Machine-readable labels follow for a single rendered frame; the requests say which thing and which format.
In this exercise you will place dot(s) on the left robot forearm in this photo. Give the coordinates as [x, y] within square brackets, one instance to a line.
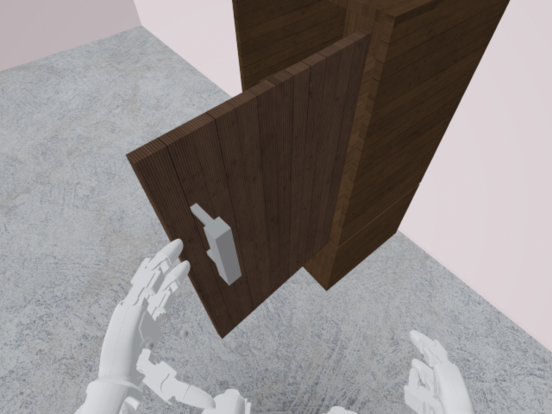
[111, 396]

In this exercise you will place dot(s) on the left robot hand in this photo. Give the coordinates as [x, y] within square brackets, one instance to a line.
[135, 322]

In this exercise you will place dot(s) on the robot left thigh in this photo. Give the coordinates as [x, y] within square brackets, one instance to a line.
[229, 403]

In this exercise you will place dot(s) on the cupboard door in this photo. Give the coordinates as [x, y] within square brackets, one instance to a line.
[269, 162]

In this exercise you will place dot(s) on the handle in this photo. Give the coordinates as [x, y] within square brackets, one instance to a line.
[222, 247]

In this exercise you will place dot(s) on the right robot hand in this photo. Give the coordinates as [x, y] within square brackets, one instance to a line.
[445, 390]

